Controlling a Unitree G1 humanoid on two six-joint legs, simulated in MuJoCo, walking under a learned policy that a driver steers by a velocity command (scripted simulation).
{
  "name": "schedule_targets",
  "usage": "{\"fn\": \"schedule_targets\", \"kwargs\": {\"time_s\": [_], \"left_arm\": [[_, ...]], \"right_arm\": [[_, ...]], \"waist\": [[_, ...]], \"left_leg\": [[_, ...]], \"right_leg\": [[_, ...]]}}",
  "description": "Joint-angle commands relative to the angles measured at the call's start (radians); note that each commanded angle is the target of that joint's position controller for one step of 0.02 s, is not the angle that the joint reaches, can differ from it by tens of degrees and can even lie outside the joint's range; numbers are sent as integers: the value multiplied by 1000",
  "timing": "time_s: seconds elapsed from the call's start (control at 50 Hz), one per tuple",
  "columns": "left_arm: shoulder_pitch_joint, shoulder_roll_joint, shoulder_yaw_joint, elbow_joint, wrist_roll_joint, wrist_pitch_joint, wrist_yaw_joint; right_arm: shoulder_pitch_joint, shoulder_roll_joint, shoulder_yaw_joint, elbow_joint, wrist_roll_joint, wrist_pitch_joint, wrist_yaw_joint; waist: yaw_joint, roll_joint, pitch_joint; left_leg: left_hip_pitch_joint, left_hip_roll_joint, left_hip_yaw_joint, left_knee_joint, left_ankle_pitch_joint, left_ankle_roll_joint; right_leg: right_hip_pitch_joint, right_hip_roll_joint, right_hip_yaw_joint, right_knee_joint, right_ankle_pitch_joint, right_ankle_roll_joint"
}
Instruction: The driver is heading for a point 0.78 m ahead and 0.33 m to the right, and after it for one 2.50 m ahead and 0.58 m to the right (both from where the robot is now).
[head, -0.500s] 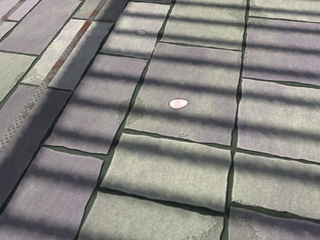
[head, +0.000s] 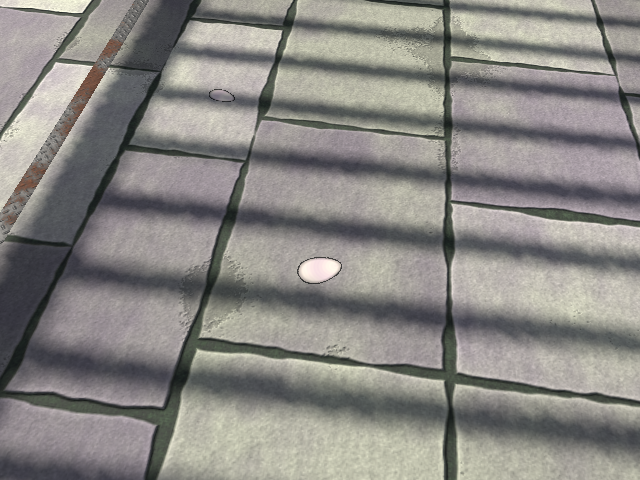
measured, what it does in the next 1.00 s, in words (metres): walks ahead, turning right: right foot, then left foot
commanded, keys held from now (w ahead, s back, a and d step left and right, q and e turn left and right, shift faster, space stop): w+e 1.00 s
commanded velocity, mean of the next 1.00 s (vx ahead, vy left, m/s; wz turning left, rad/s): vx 0.50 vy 0.00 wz -0.55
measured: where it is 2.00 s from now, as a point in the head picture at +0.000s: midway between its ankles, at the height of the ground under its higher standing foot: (459, 373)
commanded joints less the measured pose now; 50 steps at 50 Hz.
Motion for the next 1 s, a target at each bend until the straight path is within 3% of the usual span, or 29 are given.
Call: {"fn": "schedule_targets", "kwargs": {"time_s": [0.02, 0.08, 0.16, 0.22, 0.3, 0.32, 0.36, 0.38, 0.4, 0.42, 0.44, 0.46, 0.48, 0.5, 0.52, 0.54, 0.58, 0.64, 0.72, 0.8, 0.86, 0.88, 0.9, 0.92, 0.94, 0.96, 0.98, 1.0], "left_arm": [[47, 28, 23, -56, -1, 19, 5], [-11, 33, 32, -94, 7, 40, 8], [-117, 28, 32, -136, 14, 32, -11], [-233, 12, 20, -180, 18, 28, -33], [-335, 12, 13, -245, 14, 30, -59], [-340, 18, 15, -259, 13, 31, -65], [-299, 50, 30, -273, 13, 35, -71], [-224, 79, 46, -262, 10, 37, -72], [-78, 124, 73, -228, 7, 37, -67], [93, 211, 113, -184, 8, 43, -47], [82, 330, 130, -180, 1, 37, -36], [125, 269, 105, -212, 18, 20, -40], [96, 201, 85, -204, 29, 7, -44], [28, 164, 74, -215, 21, 0, -43], [-58, 126, 61, -235, 19, -1, -43], [-105, 102, 50, -255, 28, -3, -39], [-112, 115, 50, -262, 26, -7, -31], [-58, 160, 60, -252, 21, -9, -9], [-3, 160, 61, -240, 15, 0, 2], [47, 156, 61, -219, 8, 8, 3], [38, 159, 63, -225, 12, 20, 12], [20, 152, 60, -233, 12, 24, 13], [2, 121, 49, -247, 16, 24, 11], [-7, 69, 28, -272, 33, 21, 7], [151, 10, 10, -297, 1, 10, 5], [152, 118, 25, -269, -13, 10, 9], [41, 176, 40, -280, -5, 16, 9], [-16, 170, 41, -292, 6, 21, 10]], "right_arm": [[21, -77, -19, -13, -9, -16, -2], [44, -113, -31, 10, -14, -20, -16], [77, -139, -37, 24, -15, -9, -36], [118, -162, -43, 32, -5, 2, -46], [174, -183, -53, 49, 12, 28, -47], [171, -192, -57, 48, 16, 35, -47], [142, -221, -65, 35, 24, 46, -49], [127, -235, -69, 30, 27, 53, -51], [100, -239, -68, 22, 33, 60, -51], [102, -222, -60, 6, 22, 55, -52], [186, -54, -11, -51, -18, 27, -36], [107, -107, -13, -74, 23, -23, -20], [-4, -154, -27, -106, 61, -46, -13], [-14, -146, -22, -105, 51, -56, -16], [-4, -152, -30, -88, 25, -52, -23], [23, -165, -40, -83, 16, -38, -24], [33, -149, -44, -91, 5, -8, -24], [-64, -116, -34, -130, -12, 7, -31], [-203, -88, -19, -172, -1, 1, -19], [-268, -119, -22, -212, 12, -13, -4], [-228, -154, -35, -214, 15, -31, 5], [-162, -165, -42, -196, 14, -37, 3], [-54, -195, -57, -172, 2, -42, -2], [113, -253, -73, -156, -12, -42, -10], [205, -324, -90, -121, -21, -28, -8], [183, -228, -69, -135, 5, -23, -3], [134, -159, -51, -152, 9, -14, -8], [80, -143, -42, -158, 0, -5, -9]], "waist": [[6, 150, -40], [14, 111, 1], [-8, 91, 24], [-50, 72, 57], [-80, 74, 90], [-72, 83, 86], [-27, 120, 33], [21, 137, -18], [107, 123, -93], [178, 45, -184], [54, -233, -240], [104, -136, -391], [122, -74, -262], [79, -12, -183], [32, 35, -128], [-6, 22, -111], [-32, 27, -89], [-13, 21, -44], [43, -35, -16], [68, -57, -11], [37, -90, -25], [0, -102, -46], [-53, -92, -117], [-122, 9, -260], [-50, 373, -383], [-68, 292, -326], [-95, 182, -194], [-76, 108, -118]], "left_leg": [[134, 263, -220, -314, 43, 128], [136, 265, -117, -341, 145, 141], [201, 255, -16, -347, 199, 126], [259, 269, 39, -348, 203, 119], [401, 308, 81, -288, 272, 107], [424, 314, 95, -256, 342, 99], [441, 312, 129, -134, 668, 76], [435, 303, 143, -9, 825, 64], [380, 269, 167, 189, 867, 38], [156, 226, 166, 483, 625, -12], [-317, 27, 98, 848, -336, -73], [-439, -25, -158, 977, -437, -57], [-535, 25, -182, 967, -342, -25], [-505, 72, -182, 882, -249, -6], [-424, 107, -182, 794, -197, -11], [-343, 131, -190, 734, -165, -17], [-284, 130, -175, 647, -135, -46], [-306, 101, -152, 458, 6, -89], [-237, 36, -142, 161, 238, -89], [-205, 10, -166, 50, 236, -71], [-138, -1, -170, 7, 115, -42], [-50, -11, -152, -26, 103, -24], [125, 17, -163, -33, 111, 9], [397, 187, -323, -9, 71, 72], [721, 413, -799, -100, -116, 241], [694, 428, -890, -148, -332, 231], [566, 382, -719, -163, -322, 180], [430, 339, -583, -179, -203, 150]], "right_leg": [[-145, -100, 48, 14, 98, -10], [-229, -104, 64, -48, 204, 0], [-279, -90, 45, -257, 375, 12], [-283, -83, -21, -393, 420, 7], [-318, -67, -79, -493, 325, -19], [-297, -54, -100, -509, 280, -31], [-169, 9, -162, -520, 181, -67], [-58, 53, -191, -526, 140, -90], [147, 104, -206, -599, 194, -125], [457, 58, -68, -646, 216, -175], [783, -208, 480, -719, 118, -345], [856, -300, 789, -892, 10, -406], [794, -273, 652, -910, 94, -343], [650, -231, 513, -899, 178, -302], [495, -188, 405, -906, 276, -270], [391, -161, 344, -926, 347, -256], [292, -134, 295, -958, 418, -257], [230, -98, 225, -976, 469, -246], [197, -42, 187, -959, 336, -185], [269, -78, 271, -890, 274, -167], [334, -103, 351, -800, 304, -150], [331, -85, 356, -751, 348, -135], [291, -31, 324, -629, 407, -105], [152, 35, 238, -347, 277, -64], [-217, 166, 126, -26, -222, 4], [-349, 81, 154, 118, -222, 13], [-380, 44, 135, 148, -126, 18], [-343, 6, 99, 129, -50, 23]]}}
